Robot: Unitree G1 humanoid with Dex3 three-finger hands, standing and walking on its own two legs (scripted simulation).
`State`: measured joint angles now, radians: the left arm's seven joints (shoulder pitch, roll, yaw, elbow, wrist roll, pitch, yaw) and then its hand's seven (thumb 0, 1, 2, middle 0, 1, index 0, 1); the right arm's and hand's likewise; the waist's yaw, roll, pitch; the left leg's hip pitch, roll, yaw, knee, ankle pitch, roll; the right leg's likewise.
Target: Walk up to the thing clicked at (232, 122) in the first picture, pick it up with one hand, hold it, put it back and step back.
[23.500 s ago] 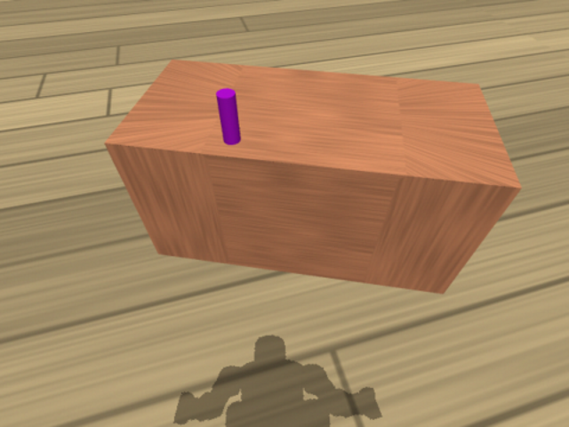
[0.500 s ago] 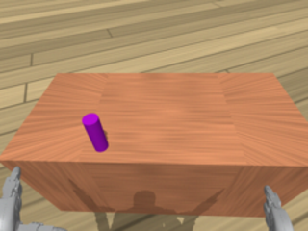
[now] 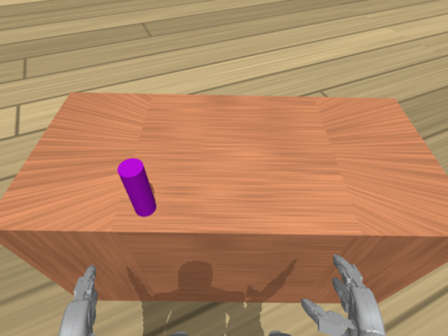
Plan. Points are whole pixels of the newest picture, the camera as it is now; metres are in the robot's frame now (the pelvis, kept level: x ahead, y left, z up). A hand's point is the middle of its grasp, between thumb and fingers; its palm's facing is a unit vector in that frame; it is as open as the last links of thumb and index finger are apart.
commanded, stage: home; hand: left
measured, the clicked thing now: (138, 189) +0.44 +0.20 -0.04
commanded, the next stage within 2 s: none
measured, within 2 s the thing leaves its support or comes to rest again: neither
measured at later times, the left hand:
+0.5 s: hand (132, 316) +0.18 +0.17 -0.05, palm faces +0.11 -0.97 -0.21, open 17.6 cm
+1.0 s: hand (132, 322) +0.17 +0.17 -0.05, palm faces +0.11 -0.97 -0.21, open 17.5 cm
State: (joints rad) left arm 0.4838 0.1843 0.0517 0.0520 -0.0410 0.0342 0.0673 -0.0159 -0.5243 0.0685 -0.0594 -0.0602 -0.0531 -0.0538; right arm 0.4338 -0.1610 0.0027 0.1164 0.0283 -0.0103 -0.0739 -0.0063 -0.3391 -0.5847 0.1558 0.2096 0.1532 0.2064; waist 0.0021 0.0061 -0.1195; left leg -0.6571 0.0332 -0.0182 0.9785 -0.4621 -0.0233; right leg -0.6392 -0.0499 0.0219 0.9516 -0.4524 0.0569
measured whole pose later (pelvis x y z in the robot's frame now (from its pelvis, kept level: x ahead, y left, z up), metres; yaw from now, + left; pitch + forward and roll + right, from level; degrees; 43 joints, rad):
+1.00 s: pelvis +0.00 -0.01 +0.00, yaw +0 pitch +9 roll +0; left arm 0.47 0.20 0.00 0.03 -0.04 0.10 0.07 -0.02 -0.55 0.05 -0.05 -0.05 -0.05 -0.05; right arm 0.47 -0.20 0.00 0.03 0.03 0.05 -0.09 0.01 -0.90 -0.91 0.20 0.30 0.20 0.30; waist 0.00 0.00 -0.13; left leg -0.68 0.04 -0.02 0.99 -0.47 -0.04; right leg -0.67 -0.05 0.02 0.99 -0.47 0.04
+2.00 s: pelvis +0.01 -0.01 +0.00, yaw +0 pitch +9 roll -1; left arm 0.50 0.20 0.01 0.01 -0.03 0.12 0.08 -0.02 -0.56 0.04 -0.05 -0.05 -0.05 -0.05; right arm 0.42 -0.21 0.01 0.14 0.03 0.03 -0.09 0.01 -0.90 -0.90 0.20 0.30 0.20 0.30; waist -0.01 0.01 -0.13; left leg -0.67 0.04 -0.03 1.00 -0.49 -0.04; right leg -0.65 -0.04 0.01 0.98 -0.48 0.05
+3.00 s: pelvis +0.00 -0.01 +0.05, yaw +1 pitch -4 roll +0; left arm 0.20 0.34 -0.01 1.09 0.01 -0.02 0.01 0.00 0.48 0.80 -0.20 -0.29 -0.19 -0.28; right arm 0.16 -0.32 -0.01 1.08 -0.02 -0.01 0.00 0.00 -0.90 -0.90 0.20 0.30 0.20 0.30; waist 0.01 0.01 0.06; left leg -0.19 0.03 -0.02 0.50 -0.24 -0.03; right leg -0.17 -0.05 -0.01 0.49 -0.25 0.04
